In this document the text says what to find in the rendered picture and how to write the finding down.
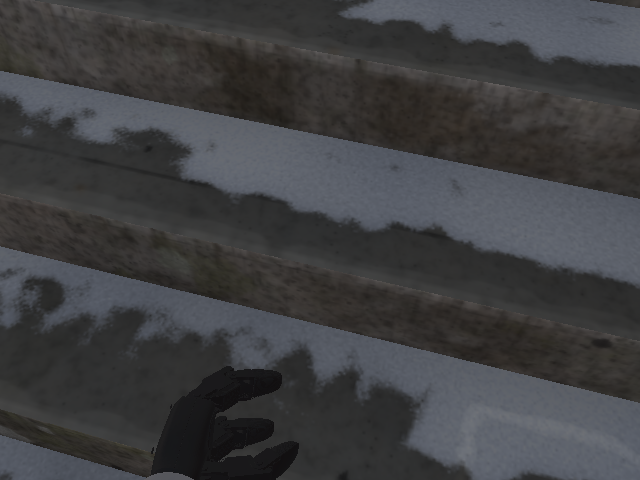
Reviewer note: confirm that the left robot hand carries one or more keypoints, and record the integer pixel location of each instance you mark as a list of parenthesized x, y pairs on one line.
[(193, 441)]

